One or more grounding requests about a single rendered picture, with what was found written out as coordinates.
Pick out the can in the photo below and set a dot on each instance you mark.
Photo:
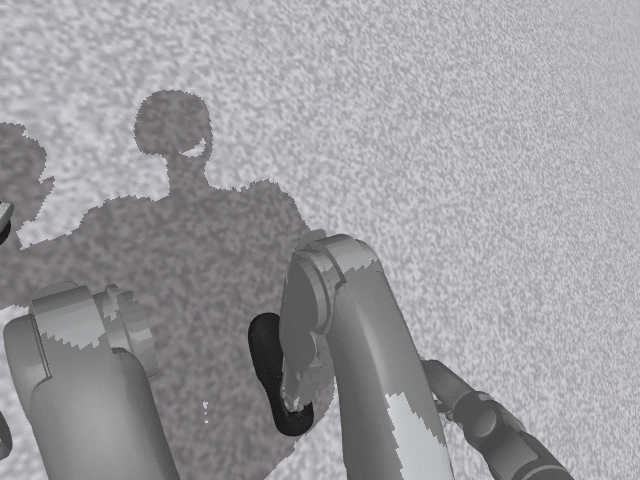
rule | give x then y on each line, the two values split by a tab
5	232

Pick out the right robot foot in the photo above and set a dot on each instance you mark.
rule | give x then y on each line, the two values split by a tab
267	357

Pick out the right robot arm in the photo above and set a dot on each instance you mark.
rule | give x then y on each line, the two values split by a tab
510	452

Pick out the right robot hand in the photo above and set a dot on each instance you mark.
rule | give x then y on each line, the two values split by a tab
448	387

